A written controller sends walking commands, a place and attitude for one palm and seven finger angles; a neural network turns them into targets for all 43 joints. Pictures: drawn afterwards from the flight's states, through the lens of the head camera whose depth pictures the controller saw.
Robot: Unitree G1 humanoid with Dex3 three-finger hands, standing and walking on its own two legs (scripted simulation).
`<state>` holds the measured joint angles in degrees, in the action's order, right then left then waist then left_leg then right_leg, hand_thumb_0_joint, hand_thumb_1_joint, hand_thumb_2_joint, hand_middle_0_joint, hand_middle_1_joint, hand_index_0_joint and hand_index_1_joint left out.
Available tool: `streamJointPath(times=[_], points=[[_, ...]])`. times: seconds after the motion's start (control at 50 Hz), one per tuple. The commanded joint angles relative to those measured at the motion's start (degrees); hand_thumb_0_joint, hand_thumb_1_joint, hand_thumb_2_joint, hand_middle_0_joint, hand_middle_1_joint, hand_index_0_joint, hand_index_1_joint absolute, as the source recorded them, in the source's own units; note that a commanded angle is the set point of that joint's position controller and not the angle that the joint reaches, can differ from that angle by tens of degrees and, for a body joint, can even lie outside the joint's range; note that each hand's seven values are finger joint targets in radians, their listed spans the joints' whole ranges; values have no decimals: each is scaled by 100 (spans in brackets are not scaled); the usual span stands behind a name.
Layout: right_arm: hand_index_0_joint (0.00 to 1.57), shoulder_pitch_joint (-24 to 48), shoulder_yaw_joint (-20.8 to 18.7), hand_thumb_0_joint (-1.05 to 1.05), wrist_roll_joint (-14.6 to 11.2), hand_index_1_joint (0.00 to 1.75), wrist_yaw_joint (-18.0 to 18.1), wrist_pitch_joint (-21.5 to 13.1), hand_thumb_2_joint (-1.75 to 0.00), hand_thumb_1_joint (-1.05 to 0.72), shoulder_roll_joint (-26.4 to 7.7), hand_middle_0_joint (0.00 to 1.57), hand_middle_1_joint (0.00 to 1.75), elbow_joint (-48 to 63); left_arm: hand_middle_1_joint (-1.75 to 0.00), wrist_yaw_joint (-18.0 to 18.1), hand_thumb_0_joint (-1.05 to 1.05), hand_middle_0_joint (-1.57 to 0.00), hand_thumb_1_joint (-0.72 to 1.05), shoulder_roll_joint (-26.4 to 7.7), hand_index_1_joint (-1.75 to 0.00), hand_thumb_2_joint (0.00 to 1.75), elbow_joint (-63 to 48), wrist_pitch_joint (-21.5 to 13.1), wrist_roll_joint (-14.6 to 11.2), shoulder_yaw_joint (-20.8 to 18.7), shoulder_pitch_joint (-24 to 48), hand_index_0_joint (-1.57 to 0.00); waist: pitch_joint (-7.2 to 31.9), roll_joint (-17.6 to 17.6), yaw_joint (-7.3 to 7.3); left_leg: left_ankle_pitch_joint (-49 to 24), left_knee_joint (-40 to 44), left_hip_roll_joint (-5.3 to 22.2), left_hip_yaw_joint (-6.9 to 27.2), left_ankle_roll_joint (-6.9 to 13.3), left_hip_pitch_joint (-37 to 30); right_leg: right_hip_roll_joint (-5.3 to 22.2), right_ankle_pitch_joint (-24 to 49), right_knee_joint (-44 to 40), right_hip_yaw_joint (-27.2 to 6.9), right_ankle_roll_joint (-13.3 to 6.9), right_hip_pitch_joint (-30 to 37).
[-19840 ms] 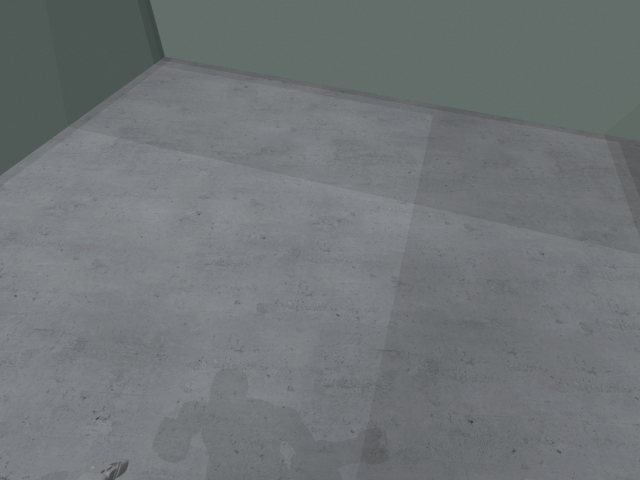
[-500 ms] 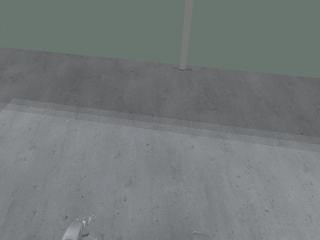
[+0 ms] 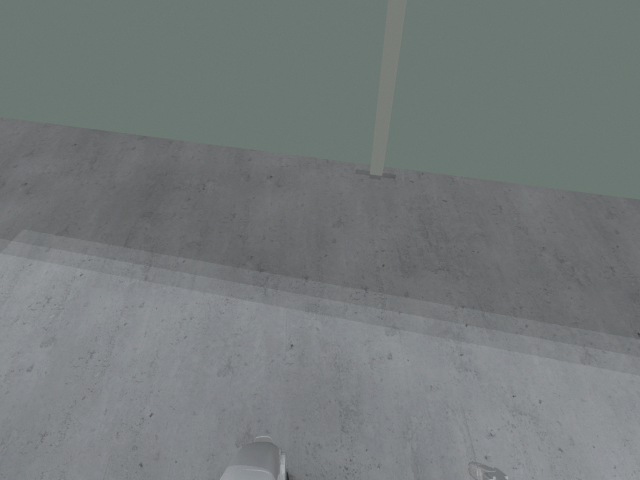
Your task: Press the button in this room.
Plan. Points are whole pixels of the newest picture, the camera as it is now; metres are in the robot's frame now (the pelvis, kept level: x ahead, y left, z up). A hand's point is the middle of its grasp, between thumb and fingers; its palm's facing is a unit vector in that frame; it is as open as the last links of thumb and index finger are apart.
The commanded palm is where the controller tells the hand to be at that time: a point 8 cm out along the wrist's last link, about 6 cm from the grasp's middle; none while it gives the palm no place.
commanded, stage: turn or walk to find it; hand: left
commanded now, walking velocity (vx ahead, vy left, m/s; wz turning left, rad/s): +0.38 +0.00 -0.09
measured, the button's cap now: out of the picture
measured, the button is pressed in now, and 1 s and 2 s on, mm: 0 0 0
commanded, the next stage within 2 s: stand and wait in 0.58 s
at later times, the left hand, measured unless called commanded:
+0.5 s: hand (236, 339) +0.35 +0.20 -0.15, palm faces -0.06 -0.97 -0.24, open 7.3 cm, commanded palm none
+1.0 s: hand (281, 331) +0.39 +0.13 -0.19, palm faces +0.03 -0.99 -0.16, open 7.3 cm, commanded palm none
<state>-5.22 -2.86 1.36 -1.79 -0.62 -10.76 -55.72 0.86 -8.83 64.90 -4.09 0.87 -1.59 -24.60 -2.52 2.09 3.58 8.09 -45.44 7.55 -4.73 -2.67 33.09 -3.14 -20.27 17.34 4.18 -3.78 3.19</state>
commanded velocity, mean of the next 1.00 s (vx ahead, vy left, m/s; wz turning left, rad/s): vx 0.21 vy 0.00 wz -0.04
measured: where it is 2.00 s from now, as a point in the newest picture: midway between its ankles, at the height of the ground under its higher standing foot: (353, 427)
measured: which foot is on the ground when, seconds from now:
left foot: up 0.00-0.10, down 0.12-0.60, up 0.62-0.96, down 0.98-1.00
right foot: down 0.00-0.12, up 0.14-0.56, down 0.58-1.00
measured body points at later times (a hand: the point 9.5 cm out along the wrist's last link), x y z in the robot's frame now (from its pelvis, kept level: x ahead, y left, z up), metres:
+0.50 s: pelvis +0.22 +0.01 +0.00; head +0.24 -0.01 +0.45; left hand +0.35 +0.25 -0.13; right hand +0.13 -0.21 -0.16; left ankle +0.17 +0.13 -0.74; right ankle +0.31 -0.14 -0.70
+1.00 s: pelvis +0.39 -0.04 -0.01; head +0.40 -0.03 +0.44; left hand +0.39 +0.18 -0.17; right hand +0.46 -0.28 -0.15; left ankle +0.44 +0.07 -0.74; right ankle +0.34 -0.14 -0.74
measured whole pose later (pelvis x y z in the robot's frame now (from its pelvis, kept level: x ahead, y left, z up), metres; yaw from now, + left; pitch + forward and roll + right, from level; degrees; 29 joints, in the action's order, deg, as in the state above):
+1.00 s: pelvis +0.39 -0.04 -0.01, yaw -3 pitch -1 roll -2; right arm -9.1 -1.8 0.8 0.5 -1.8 -9.6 -60.5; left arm 1.2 -9.0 64.7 -1.5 0.6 -1.1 -16.0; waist -2.5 0.1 1.8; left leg 11.7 -32.6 5.1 -5.7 -0.9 18.3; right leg 1.5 -20.1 29.1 11.5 -0.7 -7.5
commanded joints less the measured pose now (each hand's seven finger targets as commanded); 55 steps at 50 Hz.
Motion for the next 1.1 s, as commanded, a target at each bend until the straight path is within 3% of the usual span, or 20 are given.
streamJointPath(times=[0.0,0.02,0.06,0.08,0.1,0.12,0.2,0.28,0.48,0.54,0.56,0.58,0.6,0.66,0.76,0.9,0.94,0.98,1.02,1.08], points=[[20,655,4,0,-3,30,-16,-209,-90,-90,-246,20,30,539,-30,95,0,-20,90,-882,-30,90,-53,-113,15,-127,-391,-20,-474,-774,-53,276,776,-279,-313,191,24,1672,4675,29,-890,-465,179],[20,467,2,0,2,30,19,-233,-90,-90,-285,20,30,461,-30,99,0,-20,90,-901,-30,90,-22,-109,14,-130,-422,-20,-309,-745,-152,373,950,-434,-430,274,-475,1655,5325,401,-839,-429,135],[20,-1021,-99,0,46,30,121,-297,-90,-90,-567,20,30,-12,-30,92,0,-20,90,-983,-30,90,-36,-137,-14,-150,-193,-20,492,-580,-856,-202,1535,-606,-431,443,-2488,1406,5639,2076,-514,-150,-474],[20,-1915,-214,0,107,30,178,-335,-90,-90,-1045,20,30,-253,-30,58,0,-20,90,-793,-30,90,-107,-152,-65,-133,-255,-20,1202,195,-1168,-881,1541,245,487,748,-4137,967,4007,3384,-281,81,-1669],[20,-2550,-344,0,120,30,212,-352,-90,-90,-1545,20,30,-464,-30,-18,0,-20,90,-450,-30,90,-193,-161,-132,-52,-525,-20,1893,1457,-1159,-1725,1793,1907,2495,1437,-5547,204,-596,5272,-7,243,-3272],[20,-2520,-311,0,-10,30,218,-298,-90,-90,-1475,20,30,-496,-30,14,0,-20,90,-576,-30,90,-297,-177,-91,-73,-181,-20,1798,1046,-1127,-1701,2264,2109,2792,1658,-5173,328,-1188,5990,-524,127,-3574],[20,-1422,-83,0,12,30,252,-410,-90,-90,-469,20,30,-324,-30,-120,0,-20,90,-237,-30,90,-364,51,47,-121,575,-20,-209,139,-560,-463,3141,1402,1337,1150,-2310,1029,-57,5745,-535,283,-3568],[20,-1263,-97,0,-17,30,247,-472,-90,-90,-306,20,30,-320,-30,-148,0,-20,90,23,-30,90,-455,303,80,-158,298,-20,-255,465,-157,18,3543,965,398,1028,-1517,1161,646,5118,-334,431,-3335],[20,-1893,-221,0,49,30,228,-371,-90,-90,-725,20,30,-551,-30,-260,0,-20,90,-322,-30,90,-1126,230,63,-185,1878,-20,-341,264,-477,-188,3113,1061,198,1018,-2424,970,808,1983,249,497,-2830],[20,-1891,-210,0,10,30,193,-317,-90,-90,-683,20,30,-603,-30,-210,0,-20,90,-735,-30,90,-670,91,90,-276,525,-20,415,-436,162,-1004,1134,530,-321,584,-2090,679,998,1029,381,317,-688],[20,-1970,-133,0,-40,30,129,-331,-90,-90,-386,20,30,-518,-30,-139,0,-20,90,-1321,-30,90,-420,1,134,-419,-289,-20,1007,-1553,456,270,-592,55,-706,339,-863,1944,641,655,-1072,-37,656],[20,-1764,-57,0,-73,30,134,-308,-90,-90,-205,20,30,-254,-30,-75,0,-20,90,-1829,-30,90,-277,-12,33,-512,-703,-20,1169,-2286,422,2570,-1943,-515,-391,190,257,3034,1577,108,-2890,-489,1102],[20,-1556,-99,0,-88,30,169,-256,-90,-90,-385,20,30,-234,-30,-16,0,-20,90,-1709,-30,90,-360,8,-16,-476,-341,-20,929,-1555,354,2425,-2496,-252,203,245,287,3088,1697,-23,-2675,-685,568],[20,-1316,-77,0,-47,30,180,-170,-90,-90,-153,20,30,-387,-30,13,0,-20,90,-1025,-30,90,-602,-24,-29,-251,784,-20,109,-615,-147,1390,-2455,125,437,155,20,2512,2813,-25,-1296,-396,-914],[20,-1848,4,0,-34,30,192,63,-90,-90,160,20,30,-570,-30,59,0,-20,90,-529,-30,90,-642,-53,15,-94,1156,-20,100,-948,-642,759,-1122,21,109,-78,-949,1878,3618,-150,92,-242,-1841],[20,-1006,97,0,-46,30,197,-69,-90,-90,-5,20,30,-385,-30,77,0,-20,90,-757,-30,90,-346,77,-7,-71,893,-20,201,-972,-369,133,1232,-203,-81,-60,-1721,1752,3258,283,-71,-252,-1304],[20,-1225,75,0,-48,30,198,-164,-90,-90,-247,20,30,-494,-30,95,0,-20,90,-644,-30,90,-242,131,-31,-41,744,-20,404,-193,-423,-1530,1917,-65,115,8,-2595,1414,2483,789,8,63,-1497],[20,-1278,27,0,-36,30,268,-177,-90,-90,-644,20,30,-557,-30,133,0,-20,90,-337,-30,90,-185,197,-49,39,364,-20,586,680,-346,-3113,1875,766,639,472,-3038,998,844,956,175,434,-1691],[20,-957,94,0,-75,30,349,-123,-90,-90,-571,20,30,-604,-30,125,0,-20,90,-298,-30,90,-29,272,-64,94,338,-20,389,1247,-306,-2688,2283,799,814,710,-2678,950,398,914,230,570,-1440],[20,-743,131,0,-109,30,388,-99,-90,-90,-439,20,30,-599,-30,109,0,-20,90,-340,-30,90,102,274,-49,127,219,-20,176,757,-259,-2360,2280,478,502,543,-2571,1054,1093,484,81,525,-1222]])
